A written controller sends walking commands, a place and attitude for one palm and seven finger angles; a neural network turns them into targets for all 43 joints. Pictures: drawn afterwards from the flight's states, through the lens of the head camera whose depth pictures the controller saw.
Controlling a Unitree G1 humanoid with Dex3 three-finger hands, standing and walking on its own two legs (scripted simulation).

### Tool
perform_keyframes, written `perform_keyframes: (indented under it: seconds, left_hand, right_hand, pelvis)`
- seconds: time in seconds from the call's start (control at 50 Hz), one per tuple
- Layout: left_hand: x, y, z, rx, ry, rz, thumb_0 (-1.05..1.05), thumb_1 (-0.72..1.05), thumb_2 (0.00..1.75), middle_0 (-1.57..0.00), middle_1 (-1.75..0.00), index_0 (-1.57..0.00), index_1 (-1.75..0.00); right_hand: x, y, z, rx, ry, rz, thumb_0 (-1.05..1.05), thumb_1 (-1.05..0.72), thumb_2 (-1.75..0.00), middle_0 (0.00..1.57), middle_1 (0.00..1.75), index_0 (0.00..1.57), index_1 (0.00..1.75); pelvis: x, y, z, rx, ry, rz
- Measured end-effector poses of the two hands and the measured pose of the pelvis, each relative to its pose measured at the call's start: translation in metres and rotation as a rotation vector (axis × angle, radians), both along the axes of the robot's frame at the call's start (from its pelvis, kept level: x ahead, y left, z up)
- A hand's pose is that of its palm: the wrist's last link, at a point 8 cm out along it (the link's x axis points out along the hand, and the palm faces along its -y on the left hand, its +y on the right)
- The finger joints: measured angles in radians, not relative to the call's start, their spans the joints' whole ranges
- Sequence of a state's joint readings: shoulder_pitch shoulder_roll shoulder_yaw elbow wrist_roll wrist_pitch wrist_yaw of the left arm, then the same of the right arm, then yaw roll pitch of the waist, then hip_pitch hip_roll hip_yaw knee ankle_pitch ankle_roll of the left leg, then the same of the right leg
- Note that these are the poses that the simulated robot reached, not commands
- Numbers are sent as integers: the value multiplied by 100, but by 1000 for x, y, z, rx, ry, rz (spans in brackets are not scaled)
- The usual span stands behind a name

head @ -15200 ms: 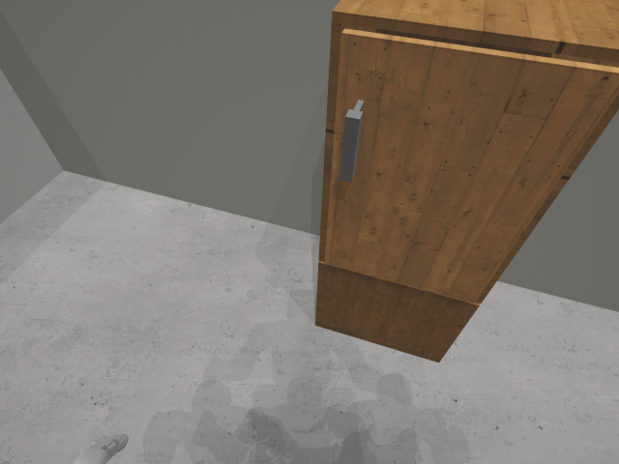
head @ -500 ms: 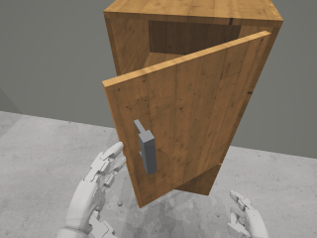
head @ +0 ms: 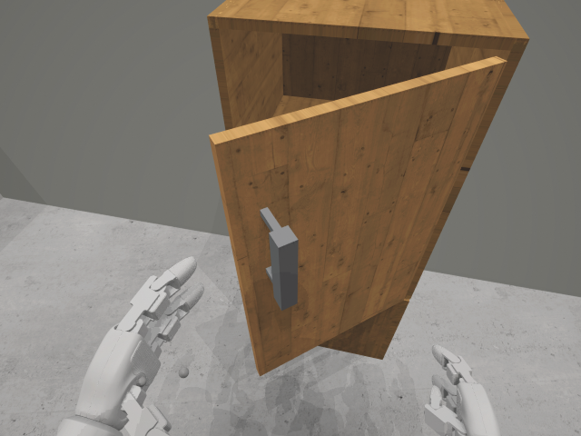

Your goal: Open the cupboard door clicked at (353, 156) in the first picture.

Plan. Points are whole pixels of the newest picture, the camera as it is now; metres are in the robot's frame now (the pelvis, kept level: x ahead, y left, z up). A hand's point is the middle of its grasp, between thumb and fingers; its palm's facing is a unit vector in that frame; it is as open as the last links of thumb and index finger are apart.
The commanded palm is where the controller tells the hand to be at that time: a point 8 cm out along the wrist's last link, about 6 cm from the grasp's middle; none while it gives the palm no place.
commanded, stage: draw the hand back to the body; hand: left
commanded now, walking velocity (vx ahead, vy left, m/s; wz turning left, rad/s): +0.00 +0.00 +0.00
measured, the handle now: (276, 259) +0.31 +0.04 +0.12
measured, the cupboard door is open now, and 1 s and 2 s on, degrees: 40 40 40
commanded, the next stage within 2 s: step back with the hand held close in 1.46 s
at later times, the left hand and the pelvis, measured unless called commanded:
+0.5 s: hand (99, 342) +0.18 +0.20 +0.15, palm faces +0.06 -0.97 -0.22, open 15.6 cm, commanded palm +0.15 +0.25 +0.18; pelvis +0.01 +0.03 +0.02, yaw -1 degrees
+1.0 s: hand (40, 279) +0.22 +0.26 +0.20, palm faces +0.36 -0.83 -0.42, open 10.0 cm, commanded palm +0.17 +0.31 +0.22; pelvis +0.03 +0.02 +0.04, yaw -1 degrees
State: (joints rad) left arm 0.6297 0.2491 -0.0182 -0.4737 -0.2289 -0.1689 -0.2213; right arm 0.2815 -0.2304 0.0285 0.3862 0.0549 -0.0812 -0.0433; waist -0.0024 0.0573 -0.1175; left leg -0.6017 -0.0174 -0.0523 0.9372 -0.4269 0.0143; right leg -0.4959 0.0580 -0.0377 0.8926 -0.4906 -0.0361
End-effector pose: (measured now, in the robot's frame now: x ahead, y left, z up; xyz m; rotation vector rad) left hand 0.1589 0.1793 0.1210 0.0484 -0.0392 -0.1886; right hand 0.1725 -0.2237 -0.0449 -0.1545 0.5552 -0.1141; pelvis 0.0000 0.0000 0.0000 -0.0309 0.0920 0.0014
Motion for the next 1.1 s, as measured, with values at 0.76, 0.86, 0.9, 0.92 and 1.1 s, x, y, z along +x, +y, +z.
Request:
perform_keyframes:
  seconds: [0.76, 0.86, 0.9, 0.92, 1.1]
  left_hand:
    - [7, 99, 70, 321, -64, 466, -1, 4, 53, -17, -31, -18, -30]
    - [16, 108, 83, 366, -94, 501, -1, 21, 60, -18, -31, -19, -30]
    - [19, 112, 86, 377, -99, 516, 0, 28, 63, -18, -31, -19, -30]
    - [21, 113, 87, 382, -101, 523, 0, 32, 65, -18, -31, -19, -30]
    - [28, 121, 104, 420, -144, 586, 0, 63, 78, -20, -31, -21, -30]
  right_hand:
    - [15, 46, 16, -28, 84, 55, 1, -90, -90, 20, 30, 20, 30]
    - [20, 39, 15, -21, 103, 38, 1, -90, -90, 20, 30, 20, 30]
    - [22, 34, 16, -22, 106, 31, 1, -90, -90, 20, 30, 20, 30]
    - [24, 32, 17, -24, 107, 28, 1, -90, -90, 20, 30, 20, 30]
    - [34, 9, 20, -41, 112, 7, 1, -90, -90, 20, 30, 20, 30]
  pelvis:
    - [19, 28, 37, 3, -86, -11]
    - [26, 24, 41, 10, -93, -19]
    - [28, 22, 43, 12, -96, -22]
    - [29, 21, 43, 13, -97, -22]
    - [35, 10, 47, 19, -106, -25]
